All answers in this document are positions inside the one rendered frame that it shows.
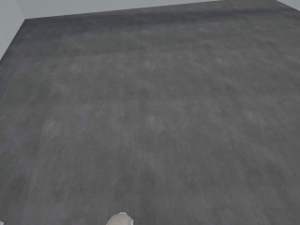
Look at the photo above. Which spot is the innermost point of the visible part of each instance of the left robot thigh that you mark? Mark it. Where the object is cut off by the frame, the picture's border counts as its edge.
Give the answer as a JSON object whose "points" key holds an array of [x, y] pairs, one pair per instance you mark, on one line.
{"points": [[120, 219]]}

